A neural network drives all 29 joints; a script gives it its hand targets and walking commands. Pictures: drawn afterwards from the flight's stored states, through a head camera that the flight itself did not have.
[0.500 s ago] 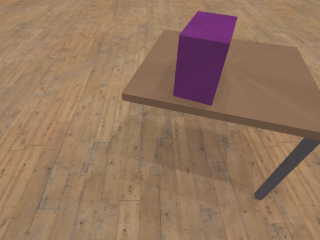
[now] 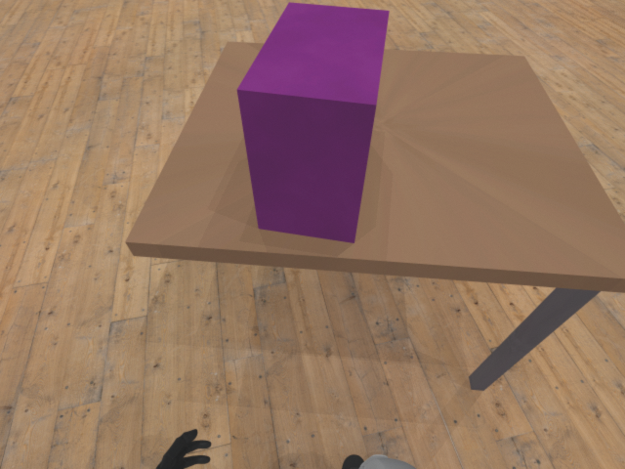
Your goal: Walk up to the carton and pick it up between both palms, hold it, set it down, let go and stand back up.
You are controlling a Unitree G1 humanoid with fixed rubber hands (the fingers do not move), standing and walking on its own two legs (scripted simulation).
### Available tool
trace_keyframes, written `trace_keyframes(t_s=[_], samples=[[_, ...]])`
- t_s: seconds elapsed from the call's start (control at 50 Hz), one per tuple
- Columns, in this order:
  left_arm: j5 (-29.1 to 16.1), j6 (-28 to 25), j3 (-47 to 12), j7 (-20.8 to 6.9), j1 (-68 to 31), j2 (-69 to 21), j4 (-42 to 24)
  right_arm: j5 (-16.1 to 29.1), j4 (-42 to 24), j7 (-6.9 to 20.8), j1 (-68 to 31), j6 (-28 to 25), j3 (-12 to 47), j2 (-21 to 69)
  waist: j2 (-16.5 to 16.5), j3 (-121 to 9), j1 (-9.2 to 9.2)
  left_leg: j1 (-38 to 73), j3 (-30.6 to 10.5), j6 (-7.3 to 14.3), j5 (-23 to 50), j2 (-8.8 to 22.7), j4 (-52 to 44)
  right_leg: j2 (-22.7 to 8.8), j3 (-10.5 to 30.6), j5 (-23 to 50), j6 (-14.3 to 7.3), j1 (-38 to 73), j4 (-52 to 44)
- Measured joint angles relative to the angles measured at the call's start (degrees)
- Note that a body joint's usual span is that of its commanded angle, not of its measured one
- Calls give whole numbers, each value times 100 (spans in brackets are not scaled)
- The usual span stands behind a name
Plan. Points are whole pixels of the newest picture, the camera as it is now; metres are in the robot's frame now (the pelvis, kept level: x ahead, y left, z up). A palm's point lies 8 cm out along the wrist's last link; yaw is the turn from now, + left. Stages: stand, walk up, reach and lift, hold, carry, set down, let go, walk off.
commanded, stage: walk up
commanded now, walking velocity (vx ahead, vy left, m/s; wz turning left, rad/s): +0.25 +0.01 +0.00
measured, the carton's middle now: (321, 123) +0.65 -0.04 +0.08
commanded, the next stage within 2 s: none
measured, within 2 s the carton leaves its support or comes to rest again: neither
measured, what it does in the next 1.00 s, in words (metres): walks ahead: left foot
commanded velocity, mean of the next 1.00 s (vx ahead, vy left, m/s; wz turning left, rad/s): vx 0.08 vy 0.04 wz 0.00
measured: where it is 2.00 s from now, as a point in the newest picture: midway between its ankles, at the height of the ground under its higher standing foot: outside the picture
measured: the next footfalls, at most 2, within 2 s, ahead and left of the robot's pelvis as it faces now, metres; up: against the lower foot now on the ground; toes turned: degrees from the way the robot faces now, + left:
left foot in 0.50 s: +0.20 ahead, +0.13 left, +0.00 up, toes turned +7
right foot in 1.50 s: +0.11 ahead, -0.06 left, +0.00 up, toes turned -2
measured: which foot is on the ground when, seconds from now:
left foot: down 0.00-0.00, up 0.02-0.48, down 0.50-1.00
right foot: down 0.00-1.00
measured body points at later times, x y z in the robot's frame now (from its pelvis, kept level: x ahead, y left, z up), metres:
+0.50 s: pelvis +0.11 +0.00 +0.02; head +0.13 +0.01 +0.46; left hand +0.04 +0.22 -0.14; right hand +0.21 -0.22 -0.13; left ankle +0.16 +0.13 -0.72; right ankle +0.12 -0.10 -0.72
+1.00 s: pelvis +0.12 +0.03 +0.02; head +0.13 +0.03 +0.47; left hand +0.12 +0.26 -0.14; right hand +0.12 -0.19 -0.14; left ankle +0.16 +0.13 -0.72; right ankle +0.12 -0.10 -0.72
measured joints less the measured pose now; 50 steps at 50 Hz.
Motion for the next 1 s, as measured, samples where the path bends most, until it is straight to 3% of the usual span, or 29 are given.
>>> trace_keyframes(t_s=[0.02, 0.08, 0.14, 0.32, 0.44, 0.5, 0.56, 0.62, 0.76, 1.0], samples=[[38, -100, 15, 47, -53, -65, 4, 61, 39, -7, -121, 33, 0, -42, 136, 116, 86, -260, -112, 83, -233, 111, 730, 92, -41, -194, -145, -39, 200], [-62, -238, 7, 160, 56, -112, 12, 205, 7, -44, -577, 149, -44, -124, 210, 357, 236, -1415, -648, 371, -261, -216, 3354, 5, -44, -615, -213, 22, 600], [-56, -233, 38, 246, 406, -102, 165, 127, -62, -27, -1087, 193, -137, -263, 298, 390, 415, -2228, -607, 497, 333, -319, 4165, -12, -79, -565, -169, 474, 174], [-53, -206, 60, 375, 1688, -128, 595, -72, -385, 158, -2210, 553, -244, -573, 426, 157, 804, -3313, -566, 400, 1444, -289, 3171, -136, -46, -557, -78, 1232, -529], [-60, -144, 15, 404, 2009, -223, 840, 28, -447, 122, -2608, 543, -102, -373, 295, 18, 833, -2769, -676, 428, 1402, -277, 1414, -8, -126, -728, -27, 1442, -543], [-61, -103, -61, 410, 1938, -288, 846, 94, -464, 1, -2705, 408, -42, -317, 283, 34, 813, -2247, -560, 516, 1840, -380, 460, 46, -172, -980, 67, 1353, -146], [-130, 44, -104, 432, 1736, -236, 806, 119, -358, -45, -2654, 366, 29, -106, -70, 34, 872, -2117, -427, 558, 1710, -525, 451, -116, -47, -1258, 147, 1369, 59], [-124, 169, -136, 442, 1567, -298, 800, 150, -258, -79, -2553, 435, 51, -6, -155, -64, 878, -1972, -342, 609, 1706, -586, 280, -143, 58, -1008, 214, 1498, -182], [-97, 119, -137, 465, 1354, -343, 904, 155, -127, -118, -2338, 385, -34, -93, -8, -159, 735, -1736, -227, 700, 1880, -704, -160, -223, 151, -866, 355, 1663, -539], [-73, 195, -80, 540, 1199, -211, 807, 126, 20, -111, -1884, 427, -46, -123, 154, -27, 611, -1870, -202, 737, 1817, -741, 1, -285, 182, -941, 388, 1507, -335]])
